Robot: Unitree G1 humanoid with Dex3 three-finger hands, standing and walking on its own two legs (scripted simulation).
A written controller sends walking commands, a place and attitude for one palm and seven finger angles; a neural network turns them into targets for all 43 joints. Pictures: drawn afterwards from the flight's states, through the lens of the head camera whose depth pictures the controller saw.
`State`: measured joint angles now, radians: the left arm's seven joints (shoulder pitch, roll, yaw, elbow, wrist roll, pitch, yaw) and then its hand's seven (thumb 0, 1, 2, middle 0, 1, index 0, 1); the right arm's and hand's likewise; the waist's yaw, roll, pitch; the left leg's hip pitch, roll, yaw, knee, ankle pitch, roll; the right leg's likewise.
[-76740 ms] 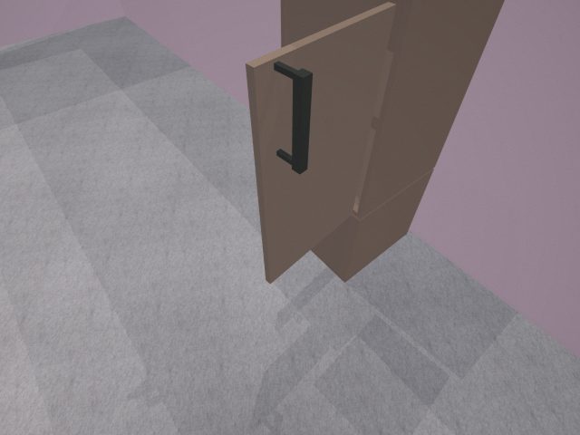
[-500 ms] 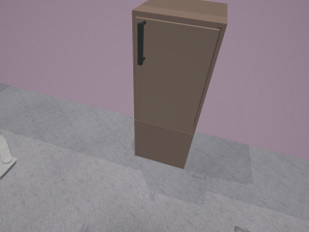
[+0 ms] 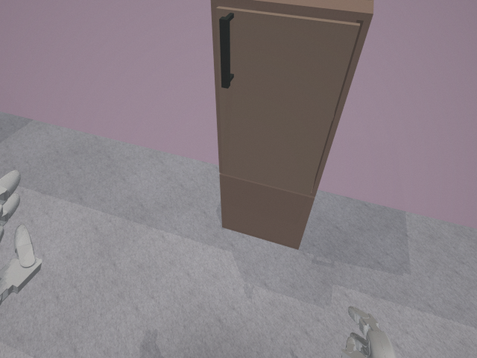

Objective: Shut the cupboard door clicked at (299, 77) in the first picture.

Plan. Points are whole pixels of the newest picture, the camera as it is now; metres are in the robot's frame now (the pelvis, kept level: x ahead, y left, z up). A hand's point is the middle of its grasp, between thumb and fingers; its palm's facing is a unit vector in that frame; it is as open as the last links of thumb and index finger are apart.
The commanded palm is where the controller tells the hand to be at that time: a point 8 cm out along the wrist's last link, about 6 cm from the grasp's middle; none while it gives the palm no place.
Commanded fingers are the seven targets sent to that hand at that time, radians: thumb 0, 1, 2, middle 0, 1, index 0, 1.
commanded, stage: stop stepping back and stand still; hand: left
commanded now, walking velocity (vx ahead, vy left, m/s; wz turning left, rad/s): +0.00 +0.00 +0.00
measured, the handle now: (228, 52) +0.81 +0.09 +0.16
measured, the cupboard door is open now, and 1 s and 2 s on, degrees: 0 0 0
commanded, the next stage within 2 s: let the arm hang, fingers relaxed in 0.02 s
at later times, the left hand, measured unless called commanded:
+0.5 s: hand out of the picture -0.04 +0.19 -0.18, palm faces +0.06 -0.99 -0.14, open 7.1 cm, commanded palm none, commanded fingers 0.00 0.90 0.90 -0.20 -0.30 -0.20 -0.30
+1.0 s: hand out of the picture -0.10 +0.19 -0.17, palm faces +0.08 -0.98 -0.17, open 7.4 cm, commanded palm none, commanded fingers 0.00 0.90 0.90 -0.20 -0.30 -0.20 -0.30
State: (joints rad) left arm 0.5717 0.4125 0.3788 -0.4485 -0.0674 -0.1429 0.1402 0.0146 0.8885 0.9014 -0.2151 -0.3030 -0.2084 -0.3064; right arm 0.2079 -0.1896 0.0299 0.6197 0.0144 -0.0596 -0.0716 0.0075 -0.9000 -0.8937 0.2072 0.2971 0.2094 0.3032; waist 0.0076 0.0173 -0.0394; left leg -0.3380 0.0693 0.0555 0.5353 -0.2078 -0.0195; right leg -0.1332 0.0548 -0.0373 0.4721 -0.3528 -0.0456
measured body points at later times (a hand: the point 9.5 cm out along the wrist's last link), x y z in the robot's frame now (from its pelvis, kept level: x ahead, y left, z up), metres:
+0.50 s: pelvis -0.02 +0.02 +0.00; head -0.01 +0.05 +0.45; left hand -0.04 +0.25 -0.17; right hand +0.02 -0.22 -0.14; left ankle +0.04 +0.13 -0.73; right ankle -0.07 -0.09 -0.73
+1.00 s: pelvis -0.03 +0.04 +0.01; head -0.05 +0.03 +0.46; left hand -0.10 +0.24 -0.16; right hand -0.04 -0.17 -0.16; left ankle +0.04 +0.13 -0.73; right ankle -0.06 -0.09 -0.73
